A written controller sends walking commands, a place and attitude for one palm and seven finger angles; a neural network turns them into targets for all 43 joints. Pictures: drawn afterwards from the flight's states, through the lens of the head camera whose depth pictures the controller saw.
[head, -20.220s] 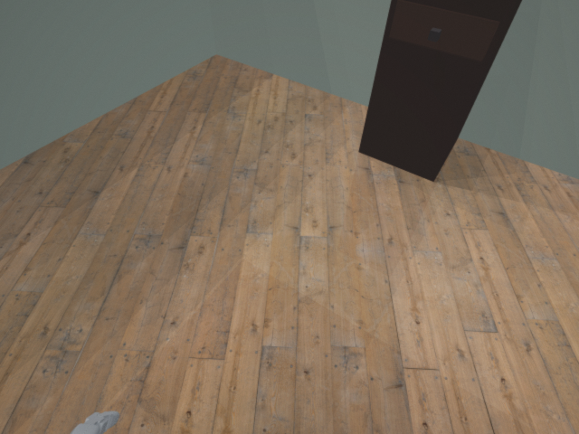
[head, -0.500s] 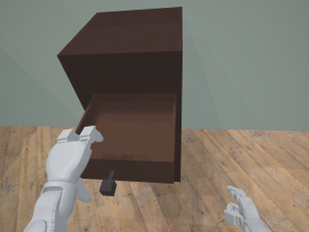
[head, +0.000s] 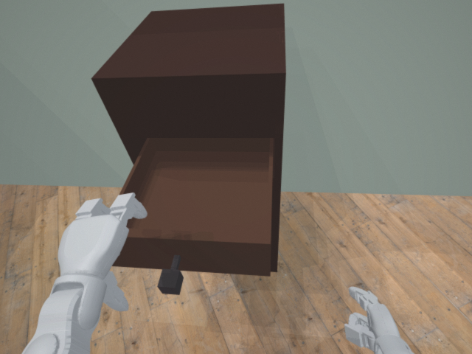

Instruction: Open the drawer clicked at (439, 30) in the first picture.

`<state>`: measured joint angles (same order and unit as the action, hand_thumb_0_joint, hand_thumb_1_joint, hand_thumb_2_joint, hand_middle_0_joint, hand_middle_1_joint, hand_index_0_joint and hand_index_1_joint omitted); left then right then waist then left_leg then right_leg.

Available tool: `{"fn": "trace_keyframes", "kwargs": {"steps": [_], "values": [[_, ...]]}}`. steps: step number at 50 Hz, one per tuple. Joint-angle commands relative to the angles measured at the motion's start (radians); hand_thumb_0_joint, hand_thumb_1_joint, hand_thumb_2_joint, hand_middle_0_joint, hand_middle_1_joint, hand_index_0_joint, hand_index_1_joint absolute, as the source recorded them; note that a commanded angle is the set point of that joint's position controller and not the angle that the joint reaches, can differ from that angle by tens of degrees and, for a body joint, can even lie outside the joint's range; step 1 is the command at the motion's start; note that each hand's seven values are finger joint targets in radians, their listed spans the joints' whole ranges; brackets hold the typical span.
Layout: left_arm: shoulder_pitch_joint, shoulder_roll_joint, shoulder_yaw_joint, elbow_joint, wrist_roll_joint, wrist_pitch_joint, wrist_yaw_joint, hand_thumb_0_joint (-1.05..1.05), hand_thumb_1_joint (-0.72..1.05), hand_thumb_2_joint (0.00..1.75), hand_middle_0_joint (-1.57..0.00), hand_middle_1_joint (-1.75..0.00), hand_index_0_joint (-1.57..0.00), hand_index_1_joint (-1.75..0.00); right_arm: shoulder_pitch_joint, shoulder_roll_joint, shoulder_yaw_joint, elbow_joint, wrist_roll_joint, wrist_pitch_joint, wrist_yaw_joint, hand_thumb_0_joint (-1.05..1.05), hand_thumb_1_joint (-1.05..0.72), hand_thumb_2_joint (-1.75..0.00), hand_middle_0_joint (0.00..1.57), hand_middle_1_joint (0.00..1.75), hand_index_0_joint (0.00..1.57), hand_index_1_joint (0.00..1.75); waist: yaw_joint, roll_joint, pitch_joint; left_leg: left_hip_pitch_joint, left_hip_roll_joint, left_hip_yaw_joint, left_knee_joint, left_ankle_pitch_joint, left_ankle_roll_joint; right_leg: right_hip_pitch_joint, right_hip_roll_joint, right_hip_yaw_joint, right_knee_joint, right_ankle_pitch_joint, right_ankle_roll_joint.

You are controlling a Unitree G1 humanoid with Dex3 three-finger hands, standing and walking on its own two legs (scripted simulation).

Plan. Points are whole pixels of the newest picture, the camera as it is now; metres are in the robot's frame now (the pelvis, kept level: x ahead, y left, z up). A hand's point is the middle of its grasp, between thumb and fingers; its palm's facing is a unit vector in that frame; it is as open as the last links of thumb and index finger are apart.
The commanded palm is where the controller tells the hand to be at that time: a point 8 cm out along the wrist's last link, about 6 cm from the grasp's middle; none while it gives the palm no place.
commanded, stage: draw the hand back to the body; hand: left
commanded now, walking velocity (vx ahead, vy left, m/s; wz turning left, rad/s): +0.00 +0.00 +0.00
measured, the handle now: (173, 273) +0.27 +0.19 -0.07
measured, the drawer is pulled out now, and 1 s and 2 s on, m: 0.30 0.30 0.30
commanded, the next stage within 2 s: step back with the hand held close in 1.26 s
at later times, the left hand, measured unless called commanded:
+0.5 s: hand (119, 242) +0.22 +0.20 +0.13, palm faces +0.32 -0.87 -0.37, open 13.2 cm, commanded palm +0.17 +0.25 +0.16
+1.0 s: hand (87, 237) +0.21 +0.23 +0.16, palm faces +0.42 -0.79 -0.44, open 9.1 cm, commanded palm +0.16 +0.27 +0.17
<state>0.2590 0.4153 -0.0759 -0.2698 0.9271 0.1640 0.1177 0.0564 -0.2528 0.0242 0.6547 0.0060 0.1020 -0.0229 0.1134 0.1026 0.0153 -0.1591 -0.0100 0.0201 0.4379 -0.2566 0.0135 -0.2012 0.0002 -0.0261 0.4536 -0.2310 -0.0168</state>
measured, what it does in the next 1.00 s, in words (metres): stands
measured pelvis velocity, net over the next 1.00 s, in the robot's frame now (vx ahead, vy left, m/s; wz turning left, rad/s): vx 0.03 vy -0.01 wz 0.02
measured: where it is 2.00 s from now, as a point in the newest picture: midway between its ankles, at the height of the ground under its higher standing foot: outside the picture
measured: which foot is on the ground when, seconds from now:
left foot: down 0.00-1.00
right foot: down 0.00-1.00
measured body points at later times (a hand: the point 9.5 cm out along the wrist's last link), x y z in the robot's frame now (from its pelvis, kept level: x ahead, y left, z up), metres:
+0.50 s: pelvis +0.03 +0.00 +0.00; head +0.02 -0.01 +0.45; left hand +0.20 +0.25 +0.16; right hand +0.23 -0.19 -0.07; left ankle -0.01 +0.11 -0.74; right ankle +0.01 -0.11 -0.74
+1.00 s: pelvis +0.03 -0.01 +0.00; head +0.03 -0.04 +0.45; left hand +0.18 +0.27 +0.19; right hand +0.23 -0.22 -0.08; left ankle -0.01 +0.11 -0.74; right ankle +0.01 -0.11 -0.74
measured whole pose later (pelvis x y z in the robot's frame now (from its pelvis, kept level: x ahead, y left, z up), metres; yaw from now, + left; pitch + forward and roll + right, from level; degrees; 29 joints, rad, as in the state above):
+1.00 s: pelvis +0.03 -0.01 +0.00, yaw +1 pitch -3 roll +0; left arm 0.55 0.33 0.29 -0.49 -0.03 -0.11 0.12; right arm 0.16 -0.22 0.00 0.64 0.00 -0.13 -0.08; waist 0.06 0.08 0.02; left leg -0.07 0.01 0.00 0.41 -0.29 0.00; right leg -0.09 0.02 -0.05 0.39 -0.25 -0.03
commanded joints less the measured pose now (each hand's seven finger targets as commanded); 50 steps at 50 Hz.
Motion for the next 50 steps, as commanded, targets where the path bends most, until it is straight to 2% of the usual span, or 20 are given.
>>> {"fn": "trace_keyframes", "kwargs": {"steps": [1, 3, 4, 5, 8, 13, 14, 15, 16, 17, 18, 19, 20, 23, 26, 29, 33, 38, 45, 50], "values": [[-0.138, 0.173, 0.105, -0.262, 0.008, -0.037, 0.022, 0.00, -0.50, 0.30, -0.30, -1.20, -0.30, -1.20, -0.195, -0.077, -0.028, -0.176, -0.007, -0.058, -0.003, 0.00, -0.90, -0.90, 0.20, 0.30, 0.20, 0.30, -0.002, -0.061, -0.184, 0.015, -0.006, -0.011, -0.065, 0.228, 0.007, 0.098, 0.013, 0.022, -0.066, 0.155, -0.014], [-0.103, 0.208, 0.149, -0.279, 0.013, -0.047, 0.029, 0.00, -0.50, 0.30, -0.30, -1.20, -0.30, -1.20, -0.188, -0.085, -0.029, -0.185, -0.010, -0.058, -0.005, 0.00, -0.90, -0.90, 0.20, 0.30, 0.20, 0.30, 0.010, -0.082, -0.201, 0.009, -0.005, -0.009, -0.058, 0.248, 0.004, 0.109, 0.012, 0.018, -0.056, 0.185, -0.011], [-0.063, 0.238, 0.194, -0.279, 0.004, -0.044, 0.037, 0.00, -0.50, 0.30, -0.30, -1.20, -0.30, -1.20, -0.203, -0.088, -0.024, -0.194, -0.005, -0.058, -0.007, 0.00, -0.90, -0.90, 0.20, 0.30, 0.20, 0.30, 0.018, -0.047, -0.203, 0.002, 0.001, -0.015, -0.056, 0.240, 0.000, 0.120, 0.014, 0.031, -0.055, 0.188, -0.015], [-0.048, 0.207, 0.174, -0.288, 0.014, -0.047, 0.041, 0.00, -0.50, 0.30, -0.30, -1.20, -0.30, -1.20, -0.187, -0.074, -0.016, -0.197, -0.009, -0.059, -0.002, 0.00, -0.90, -0.90, 0.20, 0.30, 0.20, 0.30, 0.024, -0.070, -0.214, 0.000, -0.003, -0.009, -0.052, 0.252, 0.003, 0.122, 0.005, 0.015, -0.046, 0.185, -0.014], [-0.013, 0.217, 0.202, -0.273, -0.004, -0.048, 0.047, 0.00, -0.50, 0.30, -0.30, -1.20, -0.30, -1.20, -0.192, -0.081, -0.024, -0.187, -0.003, -0.053, 0.000, 0.00, -0.90, -0.90, 0.20, 0.30, 0.20, 0.30, 0.016, -0.060, -0.148, -0.009, -0.002, -0.006, -0.058, 0.243, -0.002, 0.094, 0.013, 0.024, -0.059, 0.186, -0.013], [-0.018, 0.211, 0.189, -0.301, -0.022, -0.030, 0.028, 0.00, -0.50, 0.30, -0.30, -1.20, -0.30, -1.20, -0.192, -0.087, -0.026, -0.194, -0.002, -0.047, 0.000, 0.00, -0.90, -0.90, 0.20, 0.30, 0.20, 0.30, 0.002, -0.064, -0.161, 0.011, -0.001, -0.007, -0.054, 0.259, 0.000, 0.093, 0.008, 0.016, -0.063, 0.198, -0.007], [-0.099, -0.081, 0.200, -0.428, -0.768, -0.138, 0.010, 0.00, -0.47, 0.32, -0.30, -1.18, -0.30, -1.18, -0.123, -0.023, -0.023, -0.273, 0.010, -0.131, -0.016, 0.00, -0.90, -0.90, 0.20, 0.30, 0.20, 0.30, -0.081, -0.139, -0.128, 0.151, 0.035, -0.017, -0.033, 0.203, 0.032, 0.084, 0.022, -0.005, -0.086, 0.155, -0.008], [0.106, -0.037, 0.217, -0.243, -0.807, -0.177, 0.018, 0.00, -0.43, 0.33, -0.29, -1.15, -0.29, -1.15, -0.094, -0.033, -0.010, -0.236, -0.002, -0.188, -0.032, 0.00, -0.90, -0.90, 0.20, 0.30, 0.20, 0.30, -0.069, -0.206, -0.099, 0.134, 0.050, -0.015, -0.042, 0.175, 0.032, 0.088, 0.023, -0.018, -0.069, 0.122, -0.002], [0.135, -0.045, 0.208, -0.305, -0.828, -0.197, 0.011, 0.00, -0.40, 0.34, -0.29, -1.13, -0.29, -1.13, -0.107, -0.036, -0.009, -0.239, 0.002, -0.202, -0.034, 0.00, -0.90, -0.90, 0.20, 0.30, 0.20, 0.30, -0.060, -0.178, -0.089, 0.117, 0.050, -0.025, -0.063, 0.160, 0.029, 0.088, 0.019, -0.019, -0.075, 0.097, -0.003], [0.137, 0.006, 0.276, -0.378, -0.883, -0.226, 0.014, 0.00, -0.36, 0.36, -0.29, -1.11, -0.29, -1.11, -0.080, -0.047, -0.008, -0.237, -0.006, -0.211, -0.052, 0.00, -0.90, -0.90, 0.20, 0.30, 0.20, 0.30, -0.052, -0.174, -0.114, 0.120, 0.047, -0.021, -0.070, 0.198, 0.022, 0.116, 0.008, -0.024, -0.091, 0.127, 0.000], [0.071, 0.043, 0.299, -0.469, -0.900, -0.254, 0.020, 0.00, -0.32, 0.37, -0.29, -1.09, -0.29, -1.09, -0.083, -0.051, -0.005, -0.241, -0.012, -0.231, -0.062, 0.00, -0.90, -0.90, 0.20, 0.30, 0.20, 0.30, -0.050, -0.144, -0.138, 0.127, 0.046, -0.021, -0.073, 0.218, 0.017, 0.131, -0.004, -0.021, -0.092, 0.144, 0.003], [0.062, 0.095, 0.357, -0.471, -0.912, -0.266, 0.034, 0.00, -0.29, 0.39, -0.29, -1.07, -0.29, -1.07, -0.082, -0.057, -0.004, -0.222, -0.018, -0.252, -0.071, 0.00, -0.90, -0.90, 0.20, 0.30, 0.20, 0.30, -0.048, -0.066, -0.127, 0.124, 0.042, -0.017, -0.070, 0.209, 0.008, 0.125, -0.005, -0.010, -0.093, 0.138, 0.002], [0.042, 0.066, 0.343, -0.508, -0.914, -0.286, 0.040, 0.00, -0.26, 0.40, -0.28, -1.04, -0.28, -1.04, -0.058, -0.041, 0.004, -0.223, -0.026, -0.270, -0.073, 0.00, -0.90, -0.90, 0.20, 0.30, 0.20, 0.30, -0.046, -0.014, -0.148, 0.121, 0.034, -0.016, -0.074, 0.244, 0.005, 0.146, -0.015, -0.016, -0.090, 0.166, -0.004], [0.096, 0.050, 0.360, -0.477, -0.933, -0.293, 0.039, 0.00, -0.15, 0.45, -0.27, -0.98, -0.27, -0.98, -0.025, -0.038, 0.000, -0.200, -0.028, -0.289, -0.070, 0.00, -0.90, -0.90, 0.20, 0.30, 0.20, 0.30, -0.050, 0.033, -0.071, 0.102, 0.036, -0.011, -0.076, 0.295, -0.007, 0.135, -0.016, -0.019, -0.102, 0.210, -0.008], [0.127, 0.032, 0.369, -0.428, -0.945, -0.302, 0.029, 0.00, -0.05, 0.50, -0.27, -0.91, -0.27, -0.91, -0.017, -0.039, -0.007, -0.188, -0.028, -0.296, -0.065, 0.00, -0.90, -0.90, 0.20, 0.30, 0.20, 0.30, -0.053, -0.009, -0.021, 0.079, 0.043, -0.015, -0.077, 0.303, -0.008, 0.130, -0.014, -0.024, -0.109, 0.230, -0.008], [0.174, 0.007, 0.367, -0.395, -0.953, -0.307, 0.011, 0.00, 0.06, 0.54, -0.26, -0.84, -0.26, -0.84, -0.022, -0.045, -0.020, -0.186, -0.025, -0.299, -0.056, 0.00, -0.90, -0.90, 0.20, 0.30, 0.20, 0.30, -0.050, -0.037, -0.034, 0.084, 0.044, -0.011, -0.069, 0.346, -0.007, 0.140, -0.011, -0.024, -0.108, 0.273, -0.005], [0.206, 0.019, 0.382, -0.439, -0.957, -0.325, 0.003, 0.00, 0.20, 0.60, -0.25, -0.75, -0.25, -0.75, -0.012, -0.053, -0.034, -0.191, -0.022, -0.301, -0.048, 0.00, -0.90, -0.90, 0.20, 0.30, 0.20, 0.30, -0.047, -0.061, -0.121, 0.107, 0.046, -0.007, -0.054, 0.416, -0.001, 0.175, -0.018, -0.022, -0.086, 0.335, 0.002], [0.255, 0.065, 0.449, -0.469, -0.959, -0.334, 0.011, 0.00, 0.37, 0.68, -0.24, -0.64, -0.24, -0.64, -0.016, -0.047, -0.045, -0.189, -0.018, -0.297, -0.052, 0.00, -0.90, -0.90, 0.20, 0.30, 0.20, 0.30, -0.043, -0.069, -0.162, 0.114, 0.043, 0.002, -0.038, 0.444, -0.002, 0.184, -0.022, -0.018, -0.081, 0.385, 0.006], [0.239, 0.070, 0.475, -0.440, -0.965, -0.338, 0.017, 0.00, 0.62, 0.78, -0.22, -0.48, -0.22, -0.48, -0.020, -0.043, -0.050, -0.177, -0.008, -0.294, -0.061, 0.00, -0.90, -0.90, 0.20, 0.30, 0.20, 0.30, -0.054, -0.026, -0.095, 0.106, 0.043, 0.007, -0.046, 0.383, -0.005, 0.131, -0.022, -0.023, -0.102, 0.328, 0.007], [0.244, 0.049, 0.461, -0.386, -0.970, -0.336, 0.014, 0.00, 0.80, 0.86, -0.21, -0.37, -0.21, -0.37, -0.028, -0.045, -0.052, -0.179, -0.003, -0.292, -0.062, 0.00, -0.90, -0.90, 0.20, 0.30, 0.20, 0.30, -0.056, -0.082, -0.053, 0.087, 0.042, 0.001, -0.062, 0.298, 0.000, 0.106, -0.020, -0.024, -0.116, 0.252, 0.010]]}}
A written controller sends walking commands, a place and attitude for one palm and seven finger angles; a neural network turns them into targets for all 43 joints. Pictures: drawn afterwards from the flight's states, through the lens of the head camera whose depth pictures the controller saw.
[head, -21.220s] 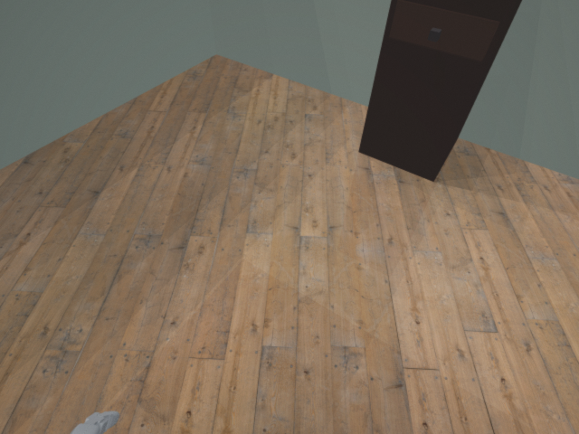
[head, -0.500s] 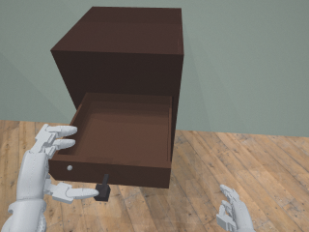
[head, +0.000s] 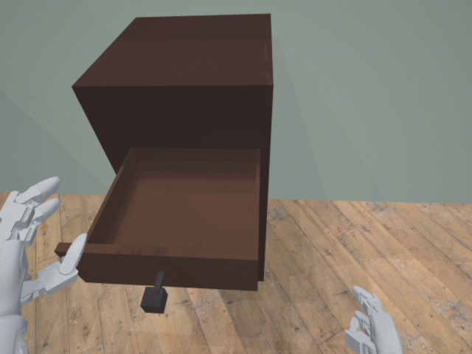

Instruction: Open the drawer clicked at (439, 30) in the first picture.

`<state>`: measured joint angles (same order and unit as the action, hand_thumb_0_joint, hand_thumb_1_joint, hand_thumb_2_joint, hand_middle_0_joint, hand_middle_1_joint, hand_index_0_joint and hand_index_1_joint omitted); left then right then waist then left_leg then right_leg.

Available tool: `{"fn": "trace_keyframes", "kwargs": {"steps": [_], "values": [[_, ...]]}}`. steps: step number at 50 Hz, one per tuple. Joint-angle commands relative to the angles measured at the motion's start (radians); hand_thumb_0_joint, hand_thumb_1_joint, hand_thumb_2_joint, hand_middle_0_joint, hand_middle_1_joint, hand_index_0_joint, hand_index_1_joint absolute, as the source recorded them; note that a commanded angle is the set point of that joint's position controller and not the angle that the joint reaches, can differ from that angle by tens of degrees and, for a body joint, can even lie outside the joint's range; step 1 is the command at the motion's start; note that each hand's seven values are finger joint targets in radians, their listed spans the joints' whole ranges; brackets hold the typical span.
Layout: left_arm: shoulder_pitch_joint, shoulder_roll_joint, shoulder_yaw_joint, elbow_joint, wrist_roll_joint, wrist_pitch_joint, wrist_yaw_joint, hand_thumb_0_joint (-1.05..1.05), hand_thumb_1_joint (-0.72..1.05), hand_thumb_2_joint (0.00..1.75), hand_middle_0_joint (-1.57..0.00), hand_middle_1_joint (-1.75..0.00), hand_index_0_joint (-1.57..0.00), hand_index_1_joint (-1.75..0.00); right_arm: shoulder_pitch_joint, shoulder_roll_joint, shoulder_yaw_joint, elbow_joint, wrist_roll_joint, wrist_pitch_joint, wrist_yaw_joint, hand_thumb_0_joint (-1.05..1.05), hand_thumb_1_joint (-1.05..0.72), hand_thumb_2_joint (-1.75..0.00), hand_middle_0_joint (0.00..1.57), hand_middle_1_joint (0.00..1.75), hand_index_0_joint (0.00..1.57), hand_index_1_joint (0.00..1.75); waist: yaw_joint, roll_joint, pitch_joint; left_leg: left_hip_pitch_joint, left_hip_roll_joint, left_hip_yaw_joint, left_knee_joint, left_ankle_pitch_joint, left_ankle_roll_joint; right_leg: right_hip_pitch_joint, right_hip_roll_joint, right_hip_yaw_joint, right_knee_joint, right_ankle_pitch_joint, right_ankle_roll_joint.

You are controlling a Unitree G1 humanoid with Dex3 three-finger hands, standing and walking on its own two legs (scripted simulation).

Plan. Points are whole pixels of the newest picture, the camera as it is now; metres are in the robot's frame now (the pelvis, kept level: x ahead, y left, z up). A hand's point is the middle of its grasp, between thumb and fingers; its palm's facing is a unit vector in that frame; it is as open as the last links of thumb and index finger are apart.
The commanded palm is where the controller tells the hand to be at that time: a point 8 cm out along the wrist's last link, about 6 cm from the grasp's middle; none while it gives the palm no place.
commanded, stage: draw the hand back to the body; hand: left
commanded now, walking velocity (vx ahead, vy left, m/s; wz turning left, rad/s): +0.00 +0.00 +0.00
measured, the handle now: (157, 290) +0.24 +0.20 -0.07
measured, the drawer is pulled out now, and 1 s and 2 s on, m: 0.30 0.30 0.30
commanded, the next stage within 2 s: step back with the hand held close in 0.26 s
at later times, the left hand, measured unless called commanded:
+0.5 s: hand (54, 266) +0.17 +0.24 +0.16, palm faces +0.40 -0.79 -0.46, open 7.4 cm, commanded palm +0.10 +0.28 +0.17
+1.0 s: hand (14, 337) +0.10 +0.25 +0.15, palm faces +0.41 -0.80 -0.45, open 7.4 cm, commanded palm +0.04 +0.29 +0.17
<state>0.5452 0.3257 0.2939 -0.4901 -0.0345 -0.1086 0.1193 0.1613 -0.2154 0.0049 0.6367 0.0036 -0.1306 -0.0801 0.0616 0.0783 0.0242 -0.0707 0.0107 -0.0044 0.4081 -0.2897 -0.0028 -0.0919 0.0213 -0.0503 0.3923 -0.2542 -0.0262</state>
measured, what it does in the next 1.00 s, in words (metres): shifts its weight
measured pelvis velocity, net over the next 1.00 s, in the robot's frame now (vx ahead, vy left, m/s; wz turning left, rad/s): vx -0.09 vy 0.01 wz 0.03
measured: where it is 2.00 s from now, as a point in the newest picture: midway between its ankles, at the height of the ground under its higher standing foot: outside the picture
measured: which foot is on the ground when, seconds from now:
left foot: down 0.00-1.00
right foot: down 0.00-1.00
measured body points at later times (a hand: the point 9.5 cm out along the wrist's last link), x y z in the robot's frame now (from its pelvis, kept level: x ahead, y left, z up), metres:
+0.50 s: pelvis -0.02 +0.00 +0.00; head +0.00 -0.02 +0.45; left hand +0.14 +0.28 +0.19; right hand +0.18 -0.22 -0.09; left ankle -0.04 +0.12 -0.74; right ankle -0.02 -0.10 -0.74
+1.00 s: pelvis -0.09 +0.01 -0.02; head -0.06 +0.02 +0.43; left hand +0.07 +0.29 +0.17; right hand +0.12 -0.20 -0.08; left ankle -0.04 +0.12 -0.74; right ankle -0.02 -0.10 -0.74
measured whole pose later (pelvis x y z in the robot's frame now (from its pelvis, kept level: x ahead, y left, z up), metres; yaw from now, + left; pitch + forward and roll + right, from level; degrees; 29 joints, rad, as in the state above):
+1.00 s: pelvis -0.09 +0.01 -0.02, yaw +2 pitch +1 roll -1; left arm 0.65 0.36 0.36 -0.65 -0.02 -0.20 0.18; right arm 0.17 -0.18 0.02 0.55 -0.02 -0.11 -0.09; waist 0.01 -0.02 0.04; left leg -0.39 -0.02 -0.03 0.63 -0.25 0.01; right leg -0.39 -0.01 -0.08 0.58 -0.22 -0.02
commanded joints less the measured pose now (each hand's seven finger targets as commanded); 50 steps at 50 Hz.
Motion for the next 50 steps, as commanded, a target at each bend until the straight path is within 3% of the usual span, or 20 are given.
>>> {"fn": "trace_keyframes", "kwargs": {"steps": [1, 7, 10, 17, 18, 19, 20, 21, 22, 25, 29, 31, 34, 38, 44, 46, 48, 50], "values": [[-0.055, 0.138, 0.084, -0.183, -0.008, -0.066, 0.011, 0.00, 0.83, 0.87, -0.21, -0.34, -0.21, -0.34, -0.133, -0.084, -0.032, -0.164, 0.001, -0.061, -0.004, 0.00, -0.90, -0.90, 0.20, 0.30, 0.20, 0.30, -0.004, -0.043, -0.064, -0.002, 0.019, 0.021, -0.035, 0.318, 0.017, -0.004, -0.042, 0.004, -0.055, 0.257, 0.018], [-0.063, 0.159, 0.101, -0.195, -0.008, -0.071, 0.017, 0.00, 0.90, 0.90, -0.20, -0.30, -0.20, -0.30, -0.137, -0.080, -0.027, -0.168, -0.003, -0.069, -0.008, 0.00, -0.90, -0.90, 0.20, 0.30, 0.20, 0.30, 0.002, -0.055, -0.084, -0.003, 0.014, 0.017, -0.036, 0.271, 0.021, 0.002, -0.045, 0.012, -0.062, 0.214, 0.017], [-0.075, 0.168, 0.105, -0.215, -0.005, -0.074, 0.022, 0.00, 0.90, 0.90, -0.20, -0.30, -0.20, -0.30, -0.135, -0.075, -0.023, -0.165, -0.004, -0.077, -0.009, 0.00, -0.90, -0.90, 0.20, 0.30, 0.20, 0.30, 0.001, 0.012, -0.084, 0.000, 0.012, 0.017, -0.038, 0.265, 0.015, -0.001, -0.047, 0.011, -0.064, 0.206, 0.012], [-0.057, 0.150, 0.097, -0.182, -0.010, -0.068, 0.017, 0.00, 0.90, 0.90, -0.20, -0.30, -0.20, -0.30, -0.139, -0.075, -0.026, -0.165, 0.000, -0.077, -0.007, 0.00, -0.90, -0.90, 0.20, 0.30, 0.20, 0.30, 0.000, -0.056, -0.063, -0.013, 0.018, 0.013, -0.037, 0.258, 0.019, -0.009, -0.047, 0.009, -0.064, 0.202, 0.016], [-0.059, 0.154, 0.100, -0.185, -0.009, -0.070, 0.017, 0.00, 0.90, 0.90, -0.20, -0.30, -0.20, -0.30, -0.140, -0.077, -0.026, -0.167, 0.001, -0.077, -0.006, 0.00, -0.90, -0.90, 0.20, 0.30, 0.20, 0.30, 0.001, -0.044, -0.060, -0.017, 0.018, 0.013, -0.036, 0.256, 0.019, -0.009, -0.047, 0.011, -0.063, 0.199, 0.015], [-0.226, 0.300, 0.252, -0.258, -0.016, -0.127, 0.023, 0.00, 0.90, 0.90, -0.20, -0.30, -0.20, -0.30, -0.096, -0.097, -0.011, -0.212, 0.017, -0.057, 0.003, 0.00, -0.90, -0.90, 0.20, 0.30, 0.20, 0.30, -0.040, 0.032, 0.064, -0.113, 0.020, -0.018, -0.023, 0.174, 0.030, -0.114, -0.091, 0.086, -0.107, 0.205, 0.009], [-0.107, 0.220, 0.205, -0.195, -0.005, -0.131, 0.020, 0.00, 0.90, 0.90, -0.20, -0.30, -0.20, -0.30, -0.096, -0.088, -0.025, -0.189, 0.000, -0.041, -0.007, 0.00, -0.90, -0.90, 0.20, 0.30, 0.20, 0.30, -0.048, -0.081, 0.035, -0.118, 0.028, -0.062, -0.004, 0.186, 0.031, -0.105, -0.103, 0.085, -0.100, 0.223, 0.007], [-0.052, 0.180, 0.157, -0.180, -0.001, -0.128, 0.011, 0.00, 0.90, 0.90, -0.20, -0.30, -0.20, -0.30, -0.112, -0.099, -0.030, -0.191, 0.000, -0.031, -0.004, 0.00, -0.90, -0.90, 0.20, 0.30, 0.20, 0.30, -0.053, -0.134, 0.005, -0.101, 0.027, -0.049, 0.022, 0.200, 0.037, -0.114, -0.118, 0.094, -0.102, 0.244, 0.008], [-0.025, 0.163, 0.141, -0.183, -0.003, -0.126, 0.006, 0.00, 0.90, 0.90, -0.20, -0.30, -0.20, -0.30, -0.113, -0.103, -0.033, -0.203, 0.006, -0.024, -0.002, 0.00, -0.90, -0.90, 0.20, 0.30, 0.20, 0.30, -0.057, -0.141, -0.031, -0.090, 0.027, -0.040, 0.044, 0.219, 0.037, -0.108, -0.136, 0.096, -0.088, 0.270, 0.004], [0.069, 0.158, 0.143, -0.215, -0.006, -0.137, 0.006, 0.00, 0.90, 0.90, -0.20, -0.30, -0.20, -0.30, -0.103, -0.109, -0.043, -0.213, 0.006, -0.011, 0.000, 0.00, -0.90, -0.90, 0.20, 0.30, 0.20, 0.30, -0.055, -0.062, -0.138, -0.090, 0.035, -0.034, 0.065, 0.304, 0.035, -0.064, -0.161, 0.091, -0.035, 0.343, -0.010], [0.117, 0.202, 0.186, -0.293, -0.008, -0.143, 0.018, 0.00, 0.90, 0.90, -0.20, -0.30, -0.20, -0.30, -0.108, -0.111, -0.059, -0.235, 0.008, 0.011, -0.006, 0.00, -0.90, -0.90, 0.20, 0.30, 0.20, 0.30, -0.059, -0.075, -0.220, -0.113, 0.057, -0.050, 0.073, 0.423, 0.029, -0.021, -0.156, 0.070, 0.033, 0.424, -0.009], [0.144, 0.208, 0.200, -0.310, -0.011, -0.146, 0.024, 0.00, 0.90, 0.90, -0.20, -0.30, -0.20, -0.30, -0.104, -0.108, -0.065, -0.246, 0.011, 0.019, -0.010, 0.00, -0.90, -0.90, 0.20, 0.30, 0.20, 0.30, -0.061, -0.092, -0.230, -0.135, 0.067, -0.066, 0.076, 0.461, 0.026, -0.015, -0.148, 0.061, 0.063, 0.436, -0.006], [0.151, 0.221, 0.213, -0.348, -0.013, -0.146, 0.033, 0.00, 0.90, 0.90, -0.20, -0.30, -0.20, -0.30, -0.107, -0.110, -0.069, -0.248, 0.009, 0.022, -0.015, 0.00, -0.90, -0.90, 0.20, 0.30, 0.20, 0.30, -0.059, -0.024, -0.219, -0.172, 0.090, -0.106, 0.054, 0.495, 0.023, -0.026, -0.126, 0.046, 0.102, 0.391, -0.008], [0.162, 0.214, 0.211, -0.357, -0.012, -0.153, 0.041, 0.00, 0.90, 0.90, -0.20, -0.30, -0.20, -0.30, -0.101, -0.107, -0.067, -0.254, 0.003, 0.013, -0.017, 0.00, -0.90, -0.90, 0.20, 0.30, 0.20, 0.30, -0.053, 0.021, -0.181, -0.275, 0.128, -0.140, -0.004, 0.393, 0.044, -0.025, -0.092, 0.032, 0.154, 0.235, 0.011], [0.142, 0.188, 0.188, -0.358, 0.005, -0.155, 0.069, 0.00, 0.90, 0.90, -0.20, -0.30, -0.20, -0.30, -0.067, -0.115, -0.068, -0.225, -0.025, -0.021, -0.024, 0.00, -0.90, -0.90, 0.20, 0.30, 0.20, 0.30, -0.063, 0.052, -0.134, -0.394, 0.172, -0.174, -0.030, 0.240, 0.066, -0.046, -0.071, 0.047, 0.208, 0.033, 0.009], [0.121, 0.175, 0.175, -0.357, 0.008, -0.157, 0.074, 0.00, 0.90, 0.90, -0.20, -0.30, -0.20, -0.30, -0.057, -0.116, -0.063, -0.226, -0.028, -0.031, -0.023, 0.00, -0.90, -0.90, 0.20, 0.30, 0.20, 0.30, -0.069, 0.043, -0.111, -0.466, 0.169, -0.176, -0.011, 0.088, 0.071, -0.055, -0.081, 0.071, 0.205, -0.013, 0.005], [0.096, 0.171, 0.169, -0.361, 0.013, -0.158, 0.081, 0.00, 0.90, 0.90, -0.20, -0.30, -0.20, -0.30, -0.045, -0.120, -0.062, -0.226, -0.032, -0.035, -0.022, 0.00, -0.90, -0.90, 0.20, 0.30, 0.20, 0.30, -0.077, 0.000, -0.090, -0.496, 0.122, -0.162, 0.050, -0.087, 0.059, -0.101, -0.116, 0.134, 0.129, -0.030, -0.019], [0.056, 0.182, 0.162, -0.376, 0.011, -0.159, 0.083, 0.00, 0.90, 0.90, -0.20, -0.30, -0.20, -0.30, -0.030, -0.114, -0.064, -0.218, -0.022, -0.034, -0.020, 0.00, -0.90, -0.90, 0.20, 0.30, 0.20, 0.30, -0.090, -0.109, -0.084, -0.370, 0.027, -0.097, 0.214, -0.219, 0.028, -0.274, -0.220, 0.273, -0.059, -0.145, -0.070]]}}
